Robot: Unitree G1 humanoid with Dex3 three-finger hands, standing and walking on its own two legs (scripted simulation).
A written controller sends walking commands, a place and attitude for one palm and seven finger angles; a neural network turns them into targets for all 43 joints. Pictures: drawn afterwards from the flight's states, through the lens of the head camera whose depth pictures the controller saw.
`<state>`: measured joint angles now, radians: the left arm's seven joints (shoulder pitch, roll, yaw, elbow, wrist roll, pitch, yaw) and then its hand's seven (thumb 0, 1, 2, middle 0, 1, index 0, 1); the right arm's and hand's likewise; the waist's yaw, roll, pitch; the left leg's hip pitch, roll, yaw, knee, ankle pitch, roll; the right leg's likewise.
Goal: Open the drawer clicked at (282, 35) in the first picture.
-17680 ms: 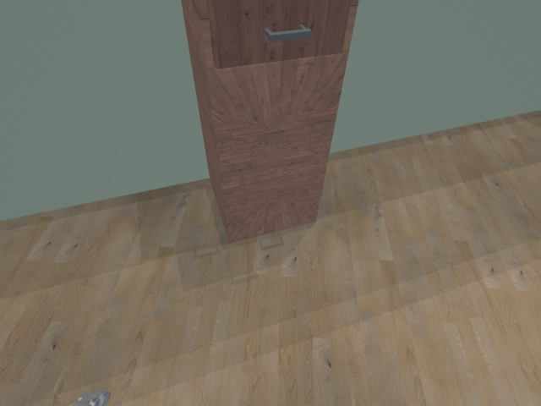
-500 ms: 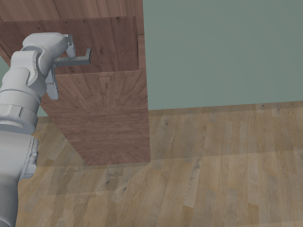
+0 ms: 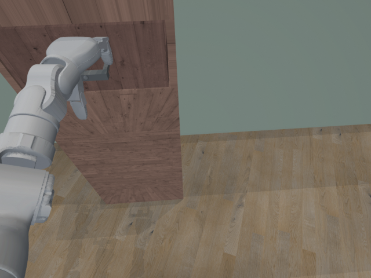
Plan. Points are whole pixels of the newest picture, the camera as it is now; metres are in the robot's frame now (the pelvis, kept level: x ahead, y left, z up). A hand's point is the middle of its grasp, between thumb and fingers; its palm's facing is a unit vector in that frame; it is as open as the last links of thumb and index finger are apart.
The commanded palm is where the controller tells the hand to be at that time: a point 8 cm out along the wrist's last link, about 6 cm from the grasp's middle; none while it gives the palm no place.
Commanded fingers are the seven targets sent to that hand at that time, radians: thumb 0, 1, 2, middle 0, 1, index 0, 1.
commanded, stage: lower the fingers behind the handle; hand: left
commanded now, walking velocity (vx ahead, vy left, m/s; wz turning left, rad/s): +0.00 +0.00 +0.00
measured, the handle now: (84, 70) +0.55 +0.23 +0.14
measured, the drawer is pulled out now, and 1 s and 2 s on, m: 0.00 0.00 0.00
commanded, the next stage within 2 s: lift the fingers back up to retry in 1.70 s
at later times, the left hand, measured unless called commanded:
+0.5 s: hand (69, 81) +0.50 +0.25 +0.16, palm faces -0.11 +0.03 -0.99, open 13.7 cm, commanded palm +0.49 +0.25 +0.23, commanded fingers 0.00 -0.50 0.30 -0.30 -1.20 -0.30 -1.20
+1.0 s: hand (72, 82) +0.50 +0.24 +0.15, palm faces -0.01 +0.01 -1.00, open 13.8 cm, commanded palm +0.48 +0.25 +0.19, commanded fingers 0.00 -0.50 0.30 -0.30 -1.20 -0.30 -1.20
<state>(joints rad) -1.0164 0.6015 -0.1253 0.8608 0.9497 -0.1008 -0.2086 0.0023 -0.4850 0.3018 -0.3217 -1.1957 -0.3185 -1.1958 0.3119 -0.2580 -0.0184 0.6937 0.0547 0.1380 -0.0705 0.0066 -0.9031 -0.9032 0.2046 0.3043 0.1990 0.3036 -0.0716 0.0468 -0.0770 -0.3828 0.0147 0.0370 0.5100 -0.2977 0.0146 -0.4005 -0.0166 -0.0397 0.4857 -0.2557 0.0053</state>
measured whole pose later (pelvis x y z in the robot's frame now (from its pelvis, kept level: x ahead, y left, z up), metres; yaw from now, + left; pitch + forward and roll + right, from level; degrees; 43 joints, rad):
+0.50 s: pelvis -0.01 +0.00 +0.00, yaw -2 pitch +12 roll +0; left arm -1.04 0.71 -0.03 0.99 1.04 -0.09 -0.15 0.00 -0.49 0.30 -0.32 -1.22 -0.33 -1.22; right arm 0.32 -0.28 -0.02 0.65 0.06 0.13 -0.09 0.00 -0.90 -0.90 0.20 0.30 0.20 0.30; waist -0.10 0.04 -0.06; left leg -0.44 0.03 0.06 0.53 -0.30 0.01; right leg -0.47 0.00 -0.01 0.51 -0.24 0.00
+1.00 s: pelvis +0.00 +0.01 -0.01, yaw -1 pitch +13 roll -1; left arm -1.02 0.63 -0.06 0.98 1.03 -0.07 -0.01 0.00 -0.49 0.30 -0.31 -1.23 -0.32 -1.20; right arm 0.32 -0.25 -0.02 0.68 0.04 0.14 -0.03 0.00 -0.90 -0.90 0.20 0.30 0.20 0.30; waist -0.08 0.05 -0.11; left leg -0.49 0.02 0.05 0.60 -0.33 0.02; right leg -0.51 -0.02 -0.02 0.55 -0.27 0.02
